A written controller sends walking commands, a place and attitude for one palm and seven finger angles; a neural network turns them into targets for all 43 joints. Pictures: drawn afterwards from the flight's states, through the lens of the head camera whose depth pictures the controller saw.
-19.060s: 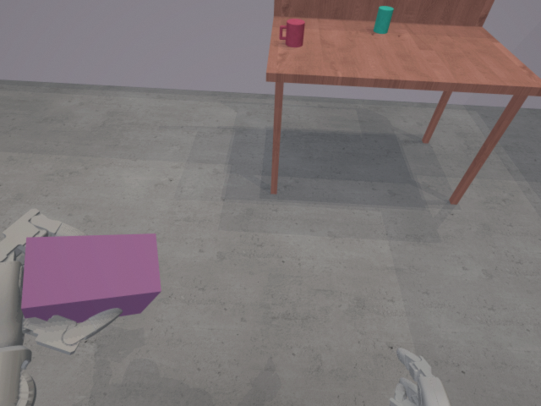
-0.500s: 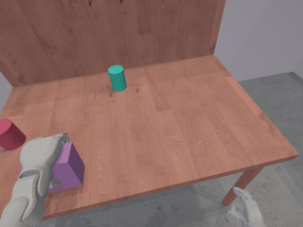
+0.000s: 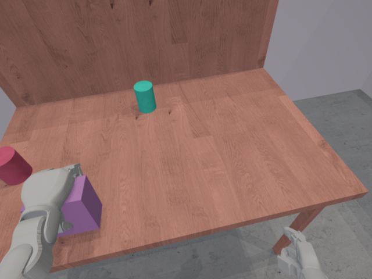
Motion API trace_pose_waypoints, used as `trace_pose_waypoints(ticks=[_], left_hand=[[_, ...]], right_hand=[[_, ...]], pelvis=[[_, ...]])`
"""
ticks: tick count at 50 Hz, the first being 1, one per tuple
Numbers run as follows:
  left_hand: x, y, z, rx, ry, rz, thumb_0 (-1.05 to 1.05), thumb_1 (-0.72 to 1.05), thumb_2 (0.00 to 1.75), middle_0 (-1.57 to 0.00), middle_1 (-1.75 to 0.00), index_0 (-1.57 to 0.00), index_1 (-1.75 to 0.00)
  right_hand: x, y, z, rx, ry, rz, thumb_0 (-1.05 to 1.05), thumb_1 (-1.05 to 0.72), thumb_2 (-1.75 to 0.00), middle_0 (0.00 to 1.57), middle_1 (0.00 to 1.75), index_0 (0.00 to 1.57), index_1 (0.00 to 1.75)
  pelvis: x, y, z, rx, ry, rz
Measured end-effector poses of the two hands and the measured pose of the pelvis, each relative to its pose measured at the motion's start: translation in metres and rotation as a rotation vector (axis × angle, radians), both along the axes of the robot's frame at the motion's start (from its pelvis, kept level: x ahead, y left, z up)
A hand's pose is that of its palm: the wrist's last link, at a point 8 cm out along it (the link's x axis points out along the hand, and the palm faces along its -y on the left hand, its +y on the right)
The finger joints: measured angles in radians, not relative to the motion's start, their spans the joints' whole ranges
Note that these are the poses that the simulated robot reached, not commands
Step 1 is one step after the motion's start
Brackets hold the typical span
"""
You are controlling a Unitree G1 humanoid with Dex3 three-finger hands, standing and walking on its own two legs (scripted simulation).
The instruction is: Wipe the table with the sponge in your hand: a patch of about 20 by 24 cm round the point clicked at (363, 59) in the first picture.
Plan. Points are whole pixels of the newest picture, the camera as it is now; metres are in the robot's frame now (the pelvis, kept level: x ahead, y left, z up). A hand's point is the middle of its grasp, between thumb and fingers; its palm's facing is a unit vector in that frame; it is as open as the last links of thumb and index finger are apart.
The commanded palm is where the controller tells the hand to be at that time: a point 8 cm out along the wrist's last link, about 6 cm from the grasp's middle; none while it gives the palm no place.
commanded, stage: lower the sponge onto the table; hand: left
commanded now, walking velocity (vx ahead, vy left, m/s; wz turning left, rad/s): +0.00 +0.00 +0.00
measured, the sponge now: (70, 212) +0.22 +0.31 +0.00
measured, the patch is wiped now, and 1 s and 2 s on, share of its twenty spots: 0.00 0.00 0.05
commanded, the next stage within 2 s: wipe forward along the first lane in 1.46 s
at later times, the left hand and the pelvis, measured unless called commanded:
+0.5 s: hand (58, 209) +0.22 +0.33 +0.02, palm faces -0.11 -0.07 -0.99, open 10.5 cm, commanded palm +0.21 +0.32 +0.09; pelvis -0.01 +0.00 +0.00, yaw +0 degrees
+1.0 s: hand (70, 212) +0.22 +0.31 +0.00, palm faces -0.12 -0.07 -0.99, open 10.5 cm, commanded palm +0.21 +0.31 +0.06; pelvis -0.01 +0.00 +0.00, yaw +0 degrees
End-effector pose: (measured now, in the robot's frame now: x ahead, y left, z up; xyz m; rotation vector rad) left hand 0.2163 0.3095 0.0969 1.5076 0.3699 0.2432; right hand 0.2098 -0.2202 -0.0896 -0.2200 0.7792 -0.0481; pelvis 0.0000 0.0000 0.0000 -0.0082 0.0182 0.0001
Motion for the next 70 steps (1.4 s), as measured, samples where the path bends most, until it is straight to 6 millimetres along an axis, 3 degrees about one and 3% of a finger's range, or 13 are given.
trace_pose_waypoints(ticks=[24, 39, 53, 70], left_hand=[[-0.012, 0.012, -0.018, -0.01, 0.034, 0.015, -0.01, -0.53, 1.02, -0.67, -1.33, -0.71, -1.32], [0.002, 0.001, -0.029, -0.006, 0.026, -0.018, -0.01, -0.53, 1.02, -0.67, -1.32, -0.71, -1.32], [-0.006, -0.002, -0.044, -0.013, 0.059, 0.012, -0.01, -0.53, 1.03, -0.67, -1.32, -0.71, -1.32], [-0.007, -0.003, -0.045, 0.005, 0.032, 0.027, -0.01, -0.53, 1.03, -0.67, -1.32, -0.71, -1.32]], right_hand=[[-0.016, -0.005, -0.003, -0.019, 0.022, -0.028, 0.01, -0.91, -0.9, 0.2, 0.29, 0.2, 0.3], [-0.027, -0.004, -0.008, -0.007, 0.043, -0.049, 0.01, -0.91, -0.9, 0.2, 0.29, 0.2, 0.3], [-0.022, -0.013, -0.009, -0.02, 0.045, -0.049, 0.01, -0.91, -0.9, 0.2, 0.29, 0.2, 0.3], [-0.023, -0.019, -0.011, -0.014, 0.046, -0.059, 0.01, -0.91, -0.9, 0.2, 0.29, 0.2, 0.3]], pelvis=[[-0.006, 0.002, -0.002, -0.005, 0.006, -0.001], [-0.008, 0.004, -0.003, -0.004, 0.025, -0.005], [-0.005, 0.0, -0.004, -0.003, 0.031, -0.001], [-0.005, -0.003, -0.007, -0.003, 0.049, -0.002]])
